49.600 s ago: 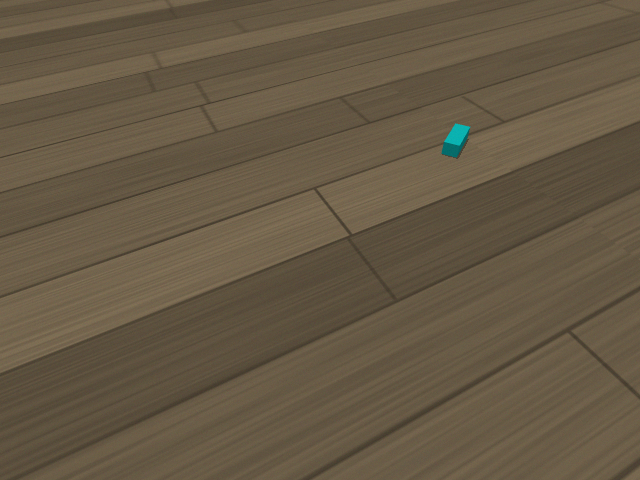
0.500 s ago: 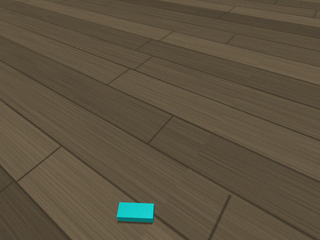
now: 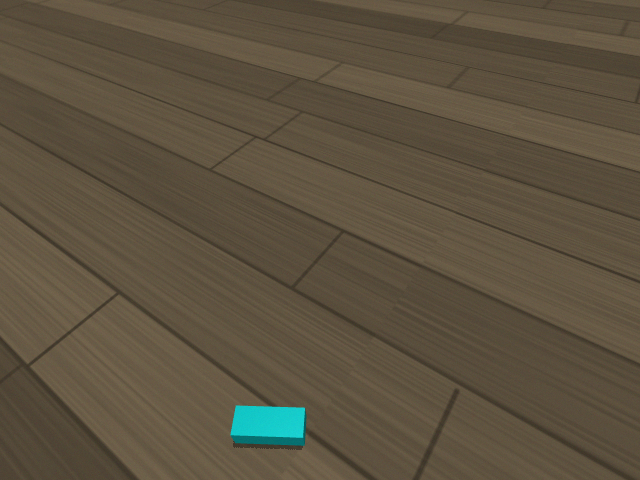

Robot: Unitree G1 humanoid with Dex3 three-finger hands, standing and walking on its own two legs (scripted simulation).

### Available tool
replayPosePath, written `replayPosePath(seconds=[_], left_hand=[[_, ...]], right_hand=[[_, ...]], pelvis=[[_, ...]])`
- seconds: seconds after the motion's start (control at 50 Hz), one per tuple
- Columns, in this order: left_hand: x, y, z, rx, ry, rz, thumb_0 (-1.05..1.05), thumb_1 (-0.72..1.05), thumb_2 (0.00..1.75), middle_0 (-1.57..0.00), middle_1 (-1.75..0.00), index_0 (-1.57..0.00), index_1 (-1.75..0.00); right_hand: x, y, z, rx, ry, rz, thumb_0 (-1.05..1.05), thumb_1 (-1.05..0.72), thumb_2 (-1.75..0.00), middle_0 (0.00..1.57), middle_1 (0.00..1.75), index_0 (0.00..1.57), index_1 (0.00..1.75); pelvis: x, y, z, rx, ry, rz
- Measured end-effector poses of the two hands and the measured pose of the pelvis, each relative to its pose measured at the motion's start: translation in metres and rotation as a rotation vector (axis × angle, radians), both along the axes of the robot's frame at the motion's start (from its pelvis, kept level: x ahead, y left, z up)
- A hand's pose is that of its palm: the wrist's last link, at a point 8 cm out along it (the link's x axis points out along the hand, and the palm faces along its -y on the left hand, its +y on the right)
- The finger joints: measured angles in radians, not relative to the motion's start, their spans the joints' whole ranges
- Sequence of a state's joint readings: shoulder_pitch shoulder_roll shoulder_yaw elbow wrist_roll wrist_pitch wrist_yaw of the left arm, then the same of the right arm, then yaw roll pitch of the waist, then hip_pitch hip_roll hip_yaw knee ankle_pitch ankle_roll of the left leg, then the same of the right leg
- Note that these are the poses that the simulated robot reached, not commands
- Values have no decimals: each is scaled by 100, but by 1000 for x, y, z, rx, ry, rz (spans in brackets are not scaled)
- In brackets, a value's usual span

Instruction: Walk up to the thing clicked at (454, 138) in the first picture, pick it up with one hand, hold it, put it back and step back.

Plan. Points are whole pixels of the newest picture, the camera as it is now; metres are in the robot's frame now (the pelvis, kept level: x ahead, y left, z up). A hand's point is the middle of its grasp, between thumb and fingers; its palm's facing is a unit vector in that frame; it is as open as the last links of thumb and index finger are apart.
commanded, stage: stand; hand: left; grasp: from above
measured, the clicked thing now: (270, 425) +0.45 +0.20 -0.74
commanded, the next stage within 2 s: step back in 0.36 s
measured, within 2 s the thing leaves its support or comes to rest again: neither
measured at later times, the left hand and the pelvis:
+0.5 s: hand out of the picture +0.07 +0.26 -0.16, palm faces +0.02 -0.93 -0.37, open 7.4 cm; pelvis -0.02 +0.00 -0.01, yaw +0 degrees
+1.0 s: hand out of the picture +0.03 +0.29 -0.18, palm faces -0.11 -0.93 -0.36, open 7.4 cm; pelvis -0.10 +0.04 -0.02, yaw -5 degrees
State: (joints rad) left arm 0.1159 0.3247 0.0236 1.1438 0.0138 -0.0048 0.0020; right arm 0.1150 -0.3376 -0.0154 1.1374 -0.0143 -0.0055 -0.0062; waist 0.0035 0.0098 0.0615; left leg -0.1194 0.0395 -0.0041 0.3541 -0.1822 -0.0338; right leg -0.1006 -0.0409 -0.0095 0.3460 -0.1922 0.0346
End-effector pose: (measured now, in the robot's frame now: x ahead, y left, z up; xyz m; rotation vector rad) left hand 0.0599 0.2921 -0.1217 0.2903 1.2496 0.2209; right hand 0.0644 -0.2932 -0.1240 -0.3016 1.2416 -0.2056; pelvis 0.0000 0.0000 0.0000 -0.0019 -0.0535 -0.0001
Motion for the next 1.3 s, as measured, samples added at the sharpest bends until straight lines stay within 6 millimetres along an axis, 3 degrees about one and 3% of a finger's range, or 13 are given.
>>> replayPosePath(seconds=[0.38, 0.52, 0.66, 0.76, 0.92, 1.08, 1.2, 1.3], left_hand=[[3, 1, 2, 6, -5, -4, 0, 90, 90, -20, -30, -20, -30], [3, 17, -4, 39, -22, -2, 0, 90, 90, -20, -30, -20, -30], [16, 49, -22, 40, -70, -54, 0, 90, 90, -20, -30, -20, -30], [22, 56, -23, 36, -106, -67, 0, 90, 90, -20, -30, -20, -30], [-14, 49, -21, 12, -50, -119, 0, 90, 90, -20, -30, -20, -30], [-55, 39, -21, 53, -40, -152, 0, 90, 90, -20, -30, -20, -30], [-95, 27, -1, 60, -67, -138, 0, 90, 90, -20, -30, -20, -30], [-111, 28, 11, 71, -104, -125, 0, 90, 90, -20, -30, -21, -30]], right_hand=[[-2, -3, -2, 8, 11, -5, 0, -91, -90, 21, 30, 21, 30], [-4, -13, -5, -25, 10, -17, 0, -91, -89, 21, 30, 21, 30], [-33, -2, -3, -93, 21, -26, 0, -91, -90, 21, 30, 20, 30], [-69, 17, 9, -108, 72, -24, 0, -91, -89, 21, 30, 20, 30], [-89, 24, 13, -109, 4, -54, 0, -90, -89, 21, 30, 21, 30], [-107, 10, -10, -66, -95, -61, 0, -90, -89, 21, 30, 21, 30], [-133, 3, -12, -27, -89, -78, 0, -91, -89, 21, 30, 21, 30], [-161, 0, -4, -43, -67, -53, 0, -91, -89, 21, 30, 21, 30]], pelvis=[[1, -2, 0, 1, 7, -1], [-21, 3, -10, -12, 19, 4], [-40, 33, -27, -18, 41, 3], [-56, 39, -19, -23, 35, -4], [-81, 45, -14, -22, 39, -55], [-117, 31, -30, 4, 15, -108], [-144, 21, -22, 18, 0, -100], [-166, 24, -14, 32, 32, -87]])
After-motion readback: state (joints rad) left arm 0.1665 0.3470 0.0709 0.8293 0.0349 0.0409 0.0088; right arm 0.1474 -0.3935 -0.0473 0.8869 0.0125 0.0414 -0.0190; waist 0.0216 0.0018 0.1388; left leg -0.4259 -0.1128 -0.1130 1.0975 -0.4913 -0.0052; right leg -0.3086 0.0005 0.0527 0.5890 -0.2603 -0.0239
